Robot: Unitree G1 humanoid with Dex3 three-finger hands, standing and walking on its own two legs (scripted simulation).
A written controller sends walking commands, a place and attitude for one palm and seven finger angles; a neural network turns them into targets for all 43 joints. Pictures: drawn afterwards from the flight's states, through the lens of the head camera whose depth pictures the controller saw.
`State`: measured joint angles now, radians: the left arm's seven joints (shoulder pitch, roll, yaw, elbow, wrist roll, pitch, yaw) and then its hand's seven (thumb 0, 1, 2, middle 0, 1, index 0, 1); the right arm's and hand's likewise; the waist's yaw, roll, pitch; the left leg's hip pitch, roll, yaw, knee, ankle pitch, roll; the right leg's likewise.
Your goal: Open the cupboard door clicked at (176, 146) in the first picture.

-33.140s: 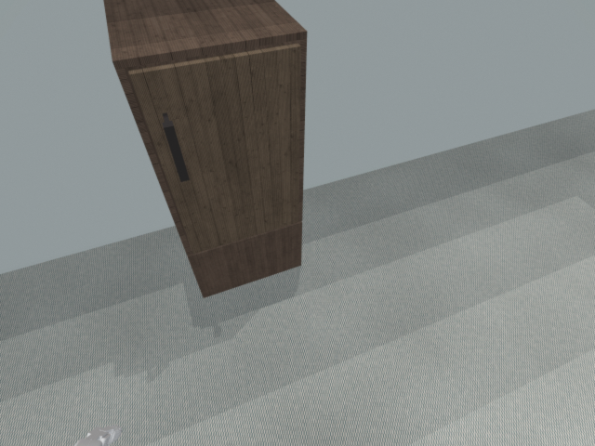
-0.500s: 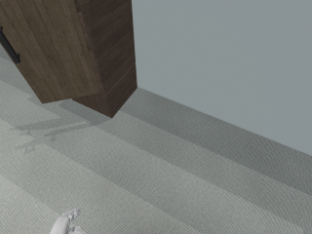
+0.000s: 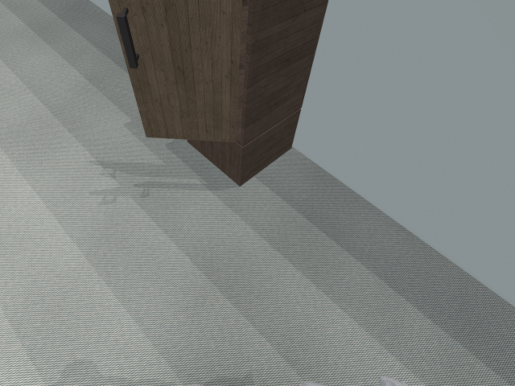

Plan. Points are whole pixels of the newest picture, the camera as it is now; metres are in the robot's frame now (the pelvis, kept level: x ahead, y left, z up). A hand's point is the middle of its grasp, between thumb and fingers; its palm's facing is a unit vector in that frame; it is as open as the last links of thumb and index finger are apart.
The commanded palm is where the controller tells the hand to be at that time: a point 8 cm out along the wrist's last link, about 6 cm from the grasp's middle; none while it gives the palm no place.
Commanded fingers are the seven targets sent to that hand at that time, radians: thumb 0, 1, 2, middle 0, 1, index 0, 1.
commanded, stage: take the last steps up to it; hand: left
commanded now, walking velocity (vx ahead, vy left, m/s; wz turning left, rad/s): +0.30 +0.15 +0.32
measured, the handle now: (129, 38) +0.97 +0.45 -0.04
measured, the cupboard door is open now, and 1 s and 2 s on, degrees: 44 44 44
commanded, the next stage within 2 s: come to a stop and stand still in 1.28 s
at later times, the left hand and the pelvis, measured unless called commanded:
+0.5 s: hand out of the picture +0.02 +0.19 -0.16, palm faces +0.22 -0.96 -0.18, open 7.4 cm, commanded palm none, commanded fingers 0.00 0.90 0.90 -0.20 -0.30 -0.20 -0.30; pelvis +0.08 +0.03 +0.01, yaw +9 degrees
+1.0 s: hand (102, 255) +0.34 +0.33 -0.14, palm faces +0.13 -0.97 -0.19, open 7.4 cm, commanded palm none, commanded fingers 0.00 0.90 0.90 -0.20 -0.30 -0.20 -0.30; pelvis +0.24 +0.14 +0.01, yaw +8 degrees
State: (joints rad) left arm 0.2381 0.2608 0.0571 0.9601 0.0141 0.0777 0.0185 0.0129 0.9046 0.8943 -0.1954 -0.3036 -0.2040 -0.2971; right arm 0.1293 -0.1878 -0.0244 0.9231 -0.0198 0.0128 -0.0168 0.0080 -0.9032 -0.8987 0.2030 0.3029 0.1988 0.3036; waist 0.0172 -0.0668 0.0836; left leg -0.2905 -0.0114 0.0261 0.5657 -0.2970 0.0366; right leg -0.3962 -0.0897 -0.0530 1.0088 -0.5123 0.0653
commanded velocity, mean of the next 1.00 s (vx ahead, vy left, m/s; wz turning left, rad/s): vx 0.30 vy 0.10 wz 0.07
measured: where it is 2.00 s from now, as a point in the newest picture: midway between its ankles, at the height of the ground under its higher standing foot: (213, 313)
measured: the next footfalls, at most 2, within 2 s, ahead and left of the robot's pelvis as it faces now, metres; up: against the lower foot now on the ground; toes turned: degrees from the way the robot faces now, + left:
right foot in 0.22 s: +0.05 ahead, -0.14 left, +0.00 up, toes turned -2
left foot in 0.60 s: +0.21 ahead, +0.21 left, +0.00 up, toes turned +17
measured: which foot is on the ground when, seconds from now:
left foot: down 0.00-0.22, up 0.24-0.58, down 0.60-1.00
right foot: up 0.00-0.20, down 0.22-0.60, up 0.62-1.00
